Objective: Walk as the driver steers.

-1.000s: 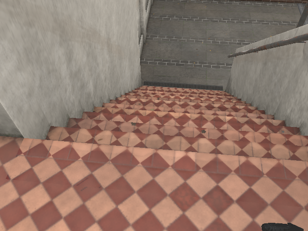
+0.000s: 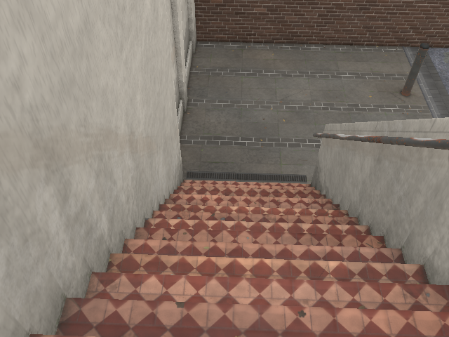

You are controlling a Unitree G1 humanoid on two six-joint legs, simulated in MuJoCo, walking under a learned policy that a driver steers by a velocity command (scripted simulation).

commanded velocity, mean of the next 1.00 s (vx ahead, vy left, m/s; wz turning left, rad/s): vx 0.99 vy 0.00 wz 0.00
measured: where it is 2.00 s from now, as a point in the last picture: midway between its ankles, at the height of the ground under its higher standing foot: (233, 268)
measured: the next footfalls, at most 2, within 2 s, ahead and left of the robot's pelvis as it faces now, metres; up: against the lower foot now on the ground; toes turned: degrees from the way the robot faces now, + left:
right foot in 0.20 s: +0.28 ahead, -0.08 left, +0.00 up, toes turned -4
left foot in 0.60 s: +0.47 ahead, +0.11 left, -0.21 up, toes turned +0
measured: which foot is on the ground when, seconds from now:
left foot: down 0.00-0.22, up 0.24-0.58, down 0.60-0.96, up 0.98-1.00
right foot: up 0.00-0.18, down 0.20-0.58, up 0.60-0.94, down 0.96-1.00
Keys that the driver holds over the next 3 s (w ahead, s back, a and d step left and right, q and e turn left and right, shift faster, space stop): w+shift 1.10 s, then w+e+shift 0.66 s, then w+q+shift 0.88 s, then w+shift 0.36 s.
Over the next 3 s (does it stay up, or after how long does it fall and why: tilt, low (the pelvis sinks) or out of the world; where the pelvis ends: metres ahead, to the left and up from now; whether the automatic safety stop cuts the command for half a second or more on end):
stays up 1.71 -0.19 -1.41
